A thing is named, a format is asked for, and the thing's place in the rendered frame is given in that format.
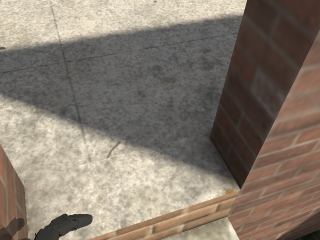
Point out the robot left hand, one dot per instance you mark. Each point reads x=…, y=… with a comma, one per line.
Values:
x=62, y=225

